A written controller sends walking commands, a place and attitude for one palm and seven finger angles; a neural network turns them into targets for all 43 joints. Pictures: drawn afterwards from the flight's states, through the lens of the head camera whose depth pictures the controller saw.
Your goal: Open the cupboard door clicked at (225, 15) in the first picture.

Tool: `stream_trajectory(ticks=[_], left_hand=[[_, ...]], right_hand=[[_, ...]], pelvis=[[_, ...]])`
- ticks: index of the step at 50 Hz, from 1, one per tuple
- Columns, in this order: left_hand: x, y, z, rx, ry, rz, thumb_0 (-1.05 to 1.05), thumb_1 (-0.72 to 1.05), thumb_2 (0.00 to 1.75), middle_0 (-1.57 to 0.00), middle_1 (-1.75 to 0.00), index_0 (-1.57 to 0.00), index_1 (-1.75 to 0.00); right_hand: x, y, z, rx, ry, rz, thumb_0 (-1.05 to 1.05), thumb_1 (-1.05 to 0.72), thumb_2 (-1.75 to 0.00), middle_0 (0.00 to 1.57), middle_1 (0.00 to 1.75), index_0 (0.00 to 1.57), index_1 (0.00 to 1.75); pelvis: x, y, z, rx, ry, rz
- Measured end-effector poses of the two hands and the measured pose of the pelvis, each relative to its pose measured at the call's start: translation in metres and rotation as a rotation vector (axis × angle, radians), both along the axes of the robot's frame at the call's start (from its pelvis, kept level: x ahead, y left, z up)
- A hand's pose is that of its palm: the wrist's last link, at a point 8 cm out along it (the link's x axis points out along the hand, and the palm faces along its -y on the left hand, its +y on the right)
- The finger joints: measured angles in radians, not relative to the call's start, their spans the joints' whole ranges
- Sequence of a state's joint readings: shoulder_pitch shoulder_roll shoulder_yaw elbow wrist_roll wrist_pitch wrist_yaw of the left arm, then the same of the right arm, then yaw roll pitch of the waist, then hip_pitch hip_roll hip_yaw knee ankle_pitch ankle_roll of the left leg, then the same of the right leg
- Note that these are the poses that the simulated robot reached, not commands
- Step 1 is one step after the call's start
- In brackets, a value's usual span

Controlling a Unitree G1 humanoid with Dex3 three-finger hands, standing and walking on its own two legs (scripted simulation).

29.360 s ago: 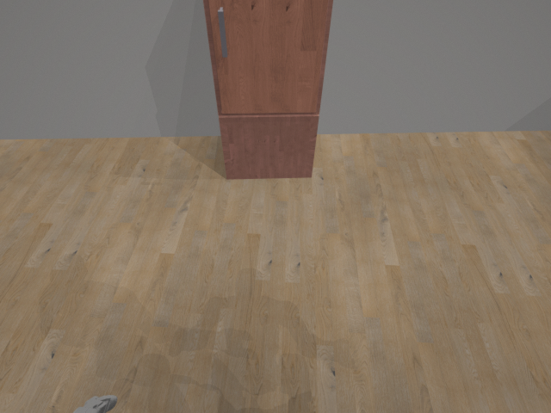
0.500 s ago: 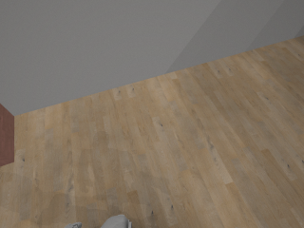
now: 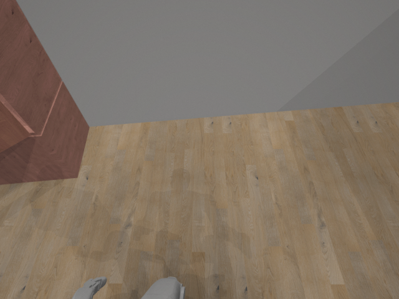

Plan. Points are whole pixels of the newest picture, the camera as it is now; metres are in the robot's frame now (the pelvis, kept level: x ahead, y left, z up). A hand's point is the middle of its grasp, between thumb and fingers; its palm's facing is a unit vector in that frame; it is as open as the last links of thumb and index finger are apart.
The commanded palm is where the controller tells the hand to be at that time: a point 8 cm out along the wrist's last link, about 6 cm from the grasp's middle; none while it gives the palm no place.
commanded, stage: turn to face it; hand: left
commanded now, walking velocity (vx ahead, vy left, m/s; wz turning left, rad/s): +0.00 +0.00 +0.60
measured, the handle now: out of the picture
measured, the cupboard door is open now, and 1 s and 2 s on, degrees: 41 41 41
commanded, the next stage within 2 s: take the last steps up to it in 1.40 s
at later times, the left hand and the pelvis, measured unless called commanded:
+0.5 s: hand out of the picture +0.06 +0.25 -0.16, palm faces +0.30 -0.92 -0.25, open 7.4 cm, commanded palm none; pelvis +0.02 +0.01 +0.01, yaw +17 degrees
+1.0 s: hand out of the picture -0.06 +0.20 -0.19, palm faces +0.59 -0.78 -0.20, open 7.4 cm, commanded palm none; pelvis +0.02 +0.01 -0.01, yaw +36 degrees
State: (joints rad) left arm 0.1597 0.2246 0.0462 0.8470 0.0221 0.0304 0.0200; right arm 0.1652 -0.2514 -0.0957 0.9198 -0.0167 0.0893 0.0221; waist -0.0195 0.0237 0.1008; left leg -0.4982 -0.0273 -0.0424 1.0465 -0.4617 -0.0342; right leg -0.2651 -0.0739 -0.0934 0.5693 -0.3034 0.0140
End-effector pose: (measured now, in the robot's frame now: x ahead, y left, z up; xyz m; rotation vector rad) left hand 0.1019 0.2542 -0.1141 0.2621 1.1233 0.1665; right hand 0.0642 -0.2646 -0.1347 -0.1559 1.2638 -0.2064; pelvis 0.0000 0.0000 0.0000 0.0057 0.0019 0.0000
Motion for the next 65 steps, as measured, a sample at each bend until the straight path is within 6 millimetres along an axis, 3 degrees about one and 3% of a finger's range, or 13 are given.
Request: stream_trajectory(ticks=[7, 11, 14, 22, 29, 32, 40, 45, 49, 52, 55, 60, 65], left_hand=[[-0.044, -0.004, -0.016, -0.074, 0.078, 0.099, 0.01, 0.90, 0.90, -0.20, -0.30, -0.21, -0.30], [-0.072, 0.010, -0.040, -0.115, 0.118, 0.179, 0.01, 0.90, 0.90, -0.20, -0.30, -0.21, -0.30], [-0.085, 0.023, -0.046, -0.108, 0.157, 0.231, 0.01, 0.90, 0.90, -0.20, -0.30, -0.21, -0.30], [-0.074, 0.037, -0.020, -0.073, 0.078, 0.311, 0.01, 0.91, 0.90, -0.20, -0.29, -0.20, -0.30], [-0.053, 0.025, -0.002, -0.018, -0.024, 0.347, 0.01, 0.91, 0.90, -0.20, -0.29, -0.20, -0.30], [-0.056, 0.014, 0.000, 0.013, -0.057, 0.368, 0.01, 0.91, 0.90, -0.20, -0.29, -0.20, -0.30], [-0.104, -0.020, -0.001, -0.049, 0.015, 0.490, 0.01, 0.90, 0.90, -0.20, -0.29, -0.21, -0.30], [-0.147, -0.029, -0.020, -0.108, 0.069, 0.589, 0.01, 0.90, 0.90, -0.20, -0.30, -0.21, -0.30], [-0.188, -0.024, -0.044, -0.145, 0.125, 0.676, 0.01, 0.90, 0.90, -0.20, -0.30, -0.21, -0.30], [-0.206, -0.017, -0.045, -0.141, 0.167, 0.722, 0.01, 0.91, 0.90, -0.20, -0.30, -0.21, -0.30], [-0.209, -0.008, -0.037, -0.128, 0.152, 0.754, 0.01, 0.91, 0.90, -0.20, -0.29, -0.20, -0.30], [-0.200, 0.001, -0.021, -0.102, 0.083, 0.780, 0.01, 0.91, 0.90, -0.20, -0.29, -0.20, -0.30], [-0.181, -0.002, -0.012, -0.078, 0.036, 0.781, 0.01, 0.91, 0.90, -0.20, -0.29, -0.20, -0.30]], right_hand=[[0.042, 0.011, 0.018, -0.024, -0.016, 0.114, 0.00, -0.91, -0.90, 0.20, 0.30, 0.19, 0.30], [0.074, 0.031, 0.015, -0.057, -0.071, 0.206, 0.00, -0.91, -0.90, 0.20, 0.30, 0.19, 0.30], [0.087, 0.045, 0.018, -0.069, -0.087, 0.260, 0.00, -0.91, -0.90, 0.20, 0.30, 0.19, 0.30], [0.089, 0.058, 0.023, -0.054, -0.040, 0.332, 0.00, -0.91, -0.90, 0.20, 0.30, 0.20, 0.30], [0.095, 0.039, 0.006, -0.014, 0.007, 0.362, 0.00, -0.91, -0.90, 0.20, 0.30, 0.20, 0.30], [0.107, 0.028, -0.005, -0.001, 0.015, 0.376, 0.00, -0.91, -0.90, 0.20, 0.30, 0.20, 0.30], [0.148, 0.037, 0.011, -0.010, 0.013, 0.488, 0.00, -0.91, -0.90, 0.20, 0.30, 0.19, 0.30], [0.179, 0.074, 0.019, -0.028, -0.032, 0.607, 0.00, -0.91, -0.90, 0.20, 0.30, 0.19, 0.30], [0.199, 0.112, 0.017, -0.044, -0.115, 0.698, 0.00, -0.91, -0.90, 0.20, 0.30, 0.19, 0.30], [0.201, 0.131, 0.024, -0.045, -0.142, 0.743, 0.00, -0.91, -0.90, 0.20, 0.30, 0.19, 0.30], [0.197, 0.142, 0.029, -0.045, -0.135, 0.773, 0.00, -0.91, -0.90, 0.20, 0.30, 0.20, 0.30], [0.187, 0.148, 0.029, -0.026, -0.091, 0.801, 0.00, -0.91, -0.90, 0.20, 0.30, 0.20, 0.30], [0.181, 0.139, 0.019, 0.001, -0.044, 0.798, 0.00, -0.91, -0.90, 0.20, 0.30, 0.20, 0.30]], pelvis=[[0.006, 0.004, 0.006, 0.021, 0.011, 0.089], [0.008, 0.018, -0.010, -0.003, 0.020, 0.151], [0.008, 0.021, -0.010, -0.004, 0.017, 0.180], [0.013, 0.016, 0.006, -0.031, 0.018, 0.266], [0.023, -0.007, 0.002, -0.021, 0.014, 0.349], [0.027, -0.018, -0.004, -0.005, 0.010, 0.385], [0.031, -0.021, 0.008, 0.022, 0.001, 0.506], [0.029, -0.011, 0.004, 0.018, 0.005, 0.574], [0.023, 0.005, -0.011, -0.002, 0.006, 0.623], [0.021, 0.009, -0.008, -0.013, -0.003, 0.642], [0.022, 0.011, -0.001, -0.029, -0.007, 0.671], [0.025, 0.011, 0.008, -0.038, -0.015, 0.707], [0.033, 0.005, 0.008, -0.029, -0.018, 0.735]])
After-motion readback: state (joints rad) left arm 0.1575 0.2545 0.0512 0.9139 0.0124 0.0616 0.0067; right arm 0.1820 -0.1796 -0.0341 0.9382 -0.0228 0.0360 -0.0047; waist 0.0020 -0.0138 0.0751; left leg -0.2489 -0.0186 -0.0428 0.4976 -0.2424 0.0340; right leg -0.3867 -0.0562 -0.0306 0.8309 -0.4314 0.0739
